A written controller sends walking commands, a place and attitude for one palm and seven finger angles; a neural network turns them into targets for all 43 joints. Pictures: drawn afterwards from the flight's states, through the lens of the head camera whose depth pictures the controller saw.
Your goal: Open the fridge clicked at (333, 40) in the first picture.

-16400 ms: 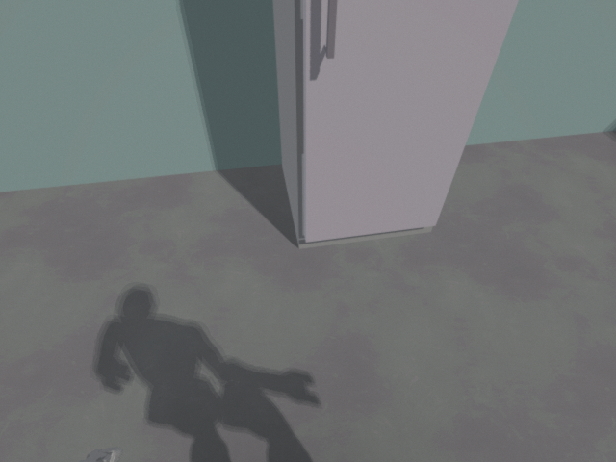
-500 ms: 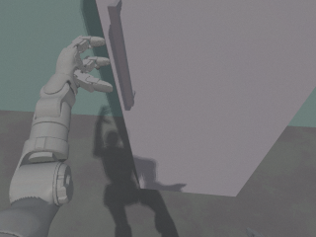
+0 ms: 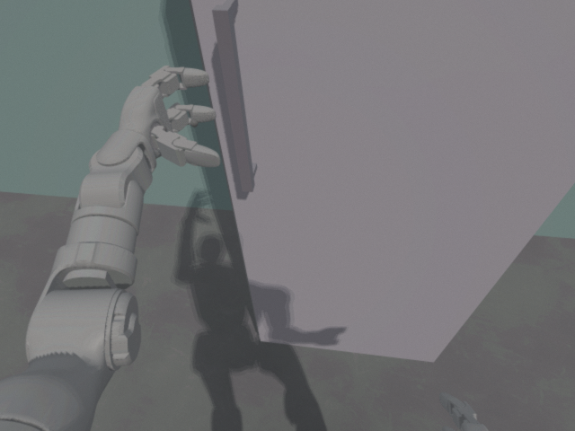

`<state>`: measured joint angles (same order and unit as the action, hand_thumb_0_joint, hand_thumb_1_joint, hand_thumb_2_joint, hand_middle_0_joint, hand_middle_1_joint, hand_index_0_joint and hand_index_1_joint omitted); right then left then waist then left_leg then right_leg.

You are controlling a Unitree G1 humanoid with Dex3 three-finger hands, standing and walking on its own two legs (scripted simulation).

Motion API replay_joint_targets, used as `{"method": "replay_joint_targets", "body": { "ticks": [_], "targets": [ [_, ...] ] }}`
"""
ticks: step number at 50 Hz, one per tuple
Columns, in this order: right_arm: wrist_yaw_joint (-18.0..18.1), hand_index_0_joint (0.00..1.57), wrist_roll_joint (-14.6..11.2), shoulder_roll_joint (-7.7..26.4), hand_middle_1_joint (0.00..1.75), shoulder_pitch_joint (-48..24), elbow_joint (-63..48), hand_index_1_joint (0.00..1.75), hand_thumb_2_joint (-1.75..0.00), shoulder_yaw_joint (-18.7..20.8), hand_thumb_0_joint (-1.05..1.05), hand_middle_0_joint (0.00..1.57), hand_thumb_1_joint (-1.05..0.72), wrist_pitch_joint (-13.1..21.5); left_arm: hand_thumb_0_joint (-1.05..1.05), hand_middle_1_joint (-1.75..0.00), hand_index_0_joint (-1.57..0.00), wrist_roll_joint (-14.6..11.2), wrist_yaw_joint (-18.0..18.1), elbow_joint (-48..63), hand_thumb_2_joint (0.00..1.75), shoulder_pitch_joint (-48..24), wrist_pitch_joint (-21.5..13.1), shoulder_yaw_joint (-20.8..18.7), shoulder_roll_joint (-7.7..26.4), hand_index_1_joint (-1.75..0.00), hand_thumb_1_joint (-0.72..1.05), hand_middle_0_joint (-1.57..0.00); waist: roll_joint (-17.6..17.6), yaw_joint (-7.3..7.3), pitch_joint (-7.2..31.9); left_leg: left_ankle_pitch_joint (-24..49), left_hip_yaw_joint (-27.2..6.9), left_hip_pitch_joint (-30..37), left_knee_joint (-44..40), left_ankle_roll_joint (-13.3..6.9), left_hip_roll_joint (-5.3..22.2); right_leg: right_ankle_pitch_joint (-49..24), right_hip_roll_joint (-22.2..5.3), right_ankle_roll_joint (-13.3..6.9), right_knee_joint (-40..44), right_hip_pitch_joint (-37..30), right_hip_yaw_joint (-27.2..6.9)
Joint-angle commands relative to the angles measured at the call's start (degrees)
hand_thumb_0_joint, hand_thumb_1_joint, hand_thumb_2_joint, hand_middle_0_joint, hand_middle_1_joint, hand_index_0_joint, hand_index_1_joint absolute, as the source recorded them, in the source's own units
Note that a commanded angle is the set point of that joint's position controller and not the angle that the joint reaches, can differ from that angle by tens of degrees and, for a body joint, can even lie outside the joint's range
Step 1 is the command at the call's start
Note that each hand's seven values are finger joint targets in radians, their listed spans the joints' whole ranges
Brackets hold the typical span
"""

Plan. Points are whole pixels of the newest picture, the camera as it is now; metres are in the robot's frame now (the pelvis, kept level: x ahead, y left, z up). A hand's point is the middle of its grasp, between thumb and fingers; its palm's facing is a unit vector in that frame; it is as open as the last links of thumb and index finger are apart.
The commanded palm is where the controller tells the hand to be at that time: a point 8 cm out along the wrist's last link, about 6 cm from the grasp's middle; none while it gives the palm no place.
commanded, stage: move the hooked fingers beside the handle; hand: left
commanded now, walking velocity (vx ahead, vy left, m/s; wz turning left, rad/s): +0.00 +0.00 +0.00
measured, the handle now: (241, 109) +0.49 +0.08 +0.22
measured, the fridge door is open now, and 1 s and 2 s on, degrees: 0 0 0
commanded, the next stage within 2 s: feel for the door with the fingertips in 0.12 s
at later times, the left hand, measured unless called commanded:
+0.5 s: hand (208, 129) +0.43 +0.12 +0.22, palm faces -0.10 -0.99 +0.00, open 14.0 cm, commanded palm +0.42 +0.17 +0.23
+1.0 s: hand (221, 119) +0.45 +0.10 +0.23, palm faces -0.09 -1.00 +0.00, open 14.0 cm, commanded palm +0.43 +0.16 +0.23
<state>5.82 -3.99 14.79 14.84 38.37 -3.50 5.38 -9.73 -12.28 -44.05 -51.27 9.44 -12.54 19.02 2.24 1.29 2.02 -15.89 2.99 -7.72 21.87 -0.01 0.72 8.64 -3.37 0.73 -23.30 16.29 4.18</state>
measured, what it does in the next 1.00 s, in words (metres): stands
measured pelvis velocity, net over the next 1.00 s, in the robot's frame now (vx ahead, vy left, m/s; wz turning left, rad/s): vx -0.01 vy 0.00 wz -0.01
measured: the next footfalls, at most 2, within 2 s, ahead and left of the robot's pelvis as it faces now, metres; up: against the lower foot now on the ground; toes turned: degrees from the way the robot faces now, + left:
none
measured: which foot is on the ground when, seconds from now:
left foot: down 0.00-1.00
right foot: down 0.00-1.00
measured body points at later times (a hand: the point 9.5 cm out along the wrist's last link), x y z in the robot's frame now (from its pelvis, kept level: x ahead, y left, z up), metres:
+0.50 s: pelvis +0.00 +0.00 +0.00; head +0.00 -0.02 +0.45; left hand +0.43 +0.17 +0.22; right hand +0.12 -0.25 -0.11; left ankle -0.05 +0.12 -0.74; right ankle +0.04 -0.13 -0.74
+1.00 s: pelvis -0.01 +0.00 +0.00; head +0.00 -0.02 +0.45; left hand +0.45 +0.16 +0.23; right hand +0.09 -0.26 -0.12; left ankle -0.05 +0.12 -0.74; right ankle +0.04 -0.13 -0.74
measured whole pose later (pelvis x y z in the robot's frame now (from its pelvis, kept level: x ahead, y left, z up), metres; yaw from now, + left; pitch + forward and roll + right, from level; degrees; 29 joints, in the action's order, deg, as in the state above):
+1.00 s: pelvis -0.01 +0.00 +0.00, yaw +0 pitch +1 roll +1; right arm 5.8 -3.4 14.7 17.0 40.1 -3.0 4.5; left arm -9.1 -7.7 -45.9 -53.8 7.5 -11.7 15.5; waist 2.1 2.1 1.4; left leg -14.9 3.4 -7.7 21.3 0.3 0.9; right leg 7.5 -3.0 0.3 -22.7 16.4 3.8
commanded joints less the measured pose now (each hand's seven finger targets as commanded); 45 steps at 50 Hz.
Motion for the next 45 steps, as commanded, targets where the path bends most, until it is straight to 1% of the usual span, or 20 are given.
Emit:
{"method": "replay_joint_targets", "body": {
  "ticks": [1,2,6,7,9,10,11,15,17,20,24,26,28,29,31,32,35,37,41,45],
  "targets": [
    [0.2,0.20,0.3,7.1,0.30,-1.9,-7.2,0.30,-0.90,2.9,0.00,0.20,-0.90,2.2,0.00,-1.20,-0.30,-0.5,0.3,13.8,0.30,-30.7,-4.5,-1.8,10.3,-1.20,-0.50,-0.30,-2.5,0.52,18.0,17.9,-2.1,-0.1,-2.3,-1.4,-1.2,-15.8,2.0,-2.8,-0.2,-13.1,-1.6],
    [0.2,0.20,0.4,7.1,0.30,-1.7,-7.1,0.30,-0.90,2.9,0.00,0.20,-0.90,2.1,0.00,-1.20,-0.30,-0.4,0.6,13.8,0.30,-30.1,-4.6,-2.4,10.8,-1.20,-0.50,-0.30,-3.8,0.30,18.5,17.9,-2.2,-0.2,-2.4,-1.4,-1.1,-15.7,2.1,-2.8,-0.3,-13.6,-1.5],
    [0.3,0.20,0.5,6.9,0.30,-1.8,-7.2,0.30,-0.90,2.9,0.00,0.20,-0.90,2.0,0.00,-1.20,-0.30,0.0,1.4,15.2,0.30,-31.4,-5.2,-2.5,11.0,-1.20,-0.50,-0.30,-2.6,0.27,18.7,18.8,-2.1,0.1,-2.4,-1.5,-1.1,-16.4,2.1,-2.8,-0.2,-14.0,-1.7],
    [0.3,0.20,0.5,7.0,0.30,-1.5,-7.0,0.30,-0.90,3.0,0.00,0.20,-0.90,1.9,0.00,-1.20,-0.30,0.2,1.6,14.3,0.30,-29.9,-5.1,-4.6,13.2,-1.20,-0.50,-0.30,-4.3,-0.18,19.2,18.8,-2.0,-0.3,-2.4,-1.5,-1.0,-16.7,2.2,-2.7,-0.3,-14.9,-1.7],
    [0.2,0.20,0.5,7.0,0.30,-1.6,-7.1,0.30,-0.90,2.9,0.00,0.20,-0.90,1.8,0.00,-1.20,-0.30,0.3,1.5,14.6,0.30,-30.3,-5.0,-4.0,12.7,-1.20,-0.50,-0.30,-3.1,-0.05,19.2,18.0,-1.7,-0.7,-2.7,-1.5,-1.2,-16.5,2.0,-2.7,-0.2,-15.2,-1.9],
    [0.4,0.20,0.6,7.2,0.30,-1.6,-7.3,0.30,-0.90,3.1,0.00,0.20,-0.90,1.7,0.00,-1.20,-0.30,0.4,1.6,14.1,0.30,-29.0,-5.1,-4.7,13.6,-1.20,-0.50,-0.30,-4.3,-0.28,19.2,18.4,-1.6,-0.8,-2.8,-1.6,-1.1,-16.7,2.0,-2.6,0.0,-16.0,-1.8],
    [0.3,0.20,0.6,7.2,0.30,-1.6,-7.4,0.30,-0.90,3.0,0.00,0.20,-0.90,1.7,0.00,-1.20,-0.30,0.4,1.6,15.2,0.30,-29.2,-5.3,-5.4,14.6,-1.20,-0.50,-0.30,-3.2,-0.53,19.3,18.7,-1.5,-0.8,-2.9,-1.6,-1.1,-17.3,2.0,-2.8,0.1,-16.3,-1.9],
    [-0.1,0.20,0.5,7.0,0.30,-2.3,-7.9,0.30,-0.90,3.3,0.00,0.20,-0.90,1.8,0.00,-1.20,-0.30,-0.3,0.7,17.5,0.30,-26.5,-4.5,-1.2,8.6,-1.20,-0.50,-0.30,-2.0,-0.29,19.6,21.8,-1.4,0.6,-2.8,-1.3,-1.0,-19.4,2.2,-3.0,-0.1,-16.3,-1.4],
    [-0.4,0.20,0.5,6.9,0.30,-2.8,-8.1,0.30,-0.90,3.4,0.00,0.20,-0.90,2.1,0.00,-1.20,-0.30,-0.8,0.8,20.0,0.30,-25.6,-3.7,-1.6,8.1,-1.20,-0.50,-0.30,-1.1,-0.72,20.0,22.0,-1.5,1.5,-2.7,-1.1,-1.0,-19.2,2.4,-3.1,-0.1,-15.7,-1.4],
    [-0.4,0.20,0.4,6.9,0.30,-3.3,-7.5,0.30,-0.90,3.3,0.00,0.20,-0.90,1.8,0.00,-1.20,-0.30,-1.0,1.4,18.9,0.30,-25.5,-1.7,0.9,4.9,-1.20,-0.50,-0.30,-2.9,0.07,16.4,19.4,-1.5,0.8,-3.1,-1.2,-1.1,-16.5,2.6,-2.8,0.7,-13.4,-0.9],
    [0.0,0.20,0.6,6.7,0.30,-3.3,-6.6,0.30,-0.90,2.9,0.00,0.20,-0.90,1.7,0.00,-1.20,-0.30,-0.6,3.7,17.9,0.30,-29.6,-0.8,-1.1,7.2,-1.20,-0.50,-0.30,-5.2,0.44,15.3,13.5,-2.1,-0.9,-3.5,-1.5,-1.1,-10.8,2.5,-2.6,1.4,-11.8,-1.4],
    [0.1,0.20,0.7,6.3,0.30,-3.9,-7.2,0.30,-0.90,2.7,0.00,0.20,-0.90,1.7,0.00,-1.20,-0.30,-0.2,4.7,20.3,0.30,-31.7,-2.0,-0.7,7.2,-1.20,-0.50,-0.30,-3.0,0.22,17.6,14.5,-2.1,0.2,-3.4,-1.6,-1.3,-11.4,2.2,-2.7,1.2,-13.1,-1.7],
    [0.0,0.20,0.9,6.0,0.30,-3.6,-6.7,0.30,-0.90,2.6,0.00,0.20,-0.90,1.7,0.00,-1.20,-0.30,0.0,5.2,18.8,0.30,-31.7,-2.6,-0.2,6.2,-1.20,-0.50,-0.30,-4.3,0.31,17.5,15.3,-2.0,-0.2,-3.2,-1.5,-1.3,-12.7,2.3,-2.7,0.8,-13.7,-1.6],
    [0.0,0.20,0.8,5.8,0.30,-4.1,-6.9,0.30,-0.90,2.5,0.00,0.20,-0.90,1.7,0.00,-1.20,-0.30,0.0,5.1,18.1,0.30,-31.4,-2.7,1.1,4.3,-1.20,-0.50,-0.30,-3.9,0.36,17.1,15.2,-1.8,0.0,-3.0,-1.5,-1.3,-12.8,2.3,-2.7,0.7,-13.1,-1.7],
    [0.1,0.20,0.9,6.2,0.30,-3.2,-6.4,0.30,-0.90,2.5,0.00,0.20,-0.90,1.3,0.00,-1.20,-0.30,0.4,5.5,15.3,0.30,-31.4,-3.0,-1.1,7.5,-1.20,-0.50,-0.30,-4.4,0.19,16.7,14.9,-2.0,-1.0,-3.4,-1.4,-1.3,-12.5,2.2,-2.8,0.9,-13.7,-1.7],
    [0.1,0.20,1.0,6.1,0.30,-3.3,-6.5,0.30,-0.90,2.4,0.00,0.20,-0.90,1.2,0.00,-1.20,-0.30,0.7,5.5,15.2,0.30,-32.4,-3.2,-0.9,7.2,-1.20,-0.50,-0.30,-3.0,0.18,17.2,15.1,-1.7,-0.7,-3.3,-1.4,-1.4,-13.0,2.1,-2.8,0.7,-13.6,-1.9],
    [0.1,0.20,1.0,6.3,0.30,-2.9,-6.8,0.30,-0.90,2.6,0.00,0.20,-0.90,0.8,0.00,-1.20,-0.30,1.1,5.6,13.2,0.30,-30.3,-3.6,-2.3,8.8,-1.20,-0.50,-0.30,-4.2,-0.44,18.4,16.3,-1.7,-1.1,-3.3,-1.4,-1.3,-14.3,2.1,-2.8,0.5,-15.2,-1.8],
    [-0.1,0.20,1.0,6.1,0.30,-2.9,-6.9,0.30,-0.90,2.6,0.00,0.20,-0.90,0.7,0.00,-1.20,-0.30,0.9,5.3,13.0,0.30,-31.6,-3.9,-1.0,7.2,-1.20,-0.50,-0.30,-4.7,0.16,17.8,15.8,-1.4,-1.4,-3.2,-1.5,-1.2,-14.9,2.1,-2.7,0.6,-14.9,-2.0],
    [0.2,0.20,0.7,6.6,0.30,-2.1,-6.5,0.30,-0.90,2.7,0.00,0.20,-0.90,0.8,0.00,-1.20,-0.30,0.8,4.6,10.1,0.30,-33.4,-4.4,-0.3,7.1,-1.20,-0.50,-0.30,-4.9,0.95,16.0,13.6,-1.6,-2.1,-3.5,-1.6,-1.3,-12.5,2.1,-2.6,1.3,-13.4,-1.9],
    [0.3,0.20,0.8,6.5,0.30,-1.5,-6.7,0.30,-0.90,3.2,0.00,0.20,-0.90,1.6,0.00,-1.20,-0.30,0.1,4.3,12.1,0.30,-35.1,-6.0,0.6,5.6,-1.20,-0.50,-0.30,-3.6,0.99,19.0,16.1,-1.6,0.0,-3.0,-1.6,-1.5,-14.7,2.3,-2.6,0.9,-14.3,-1.9]
  ]
}}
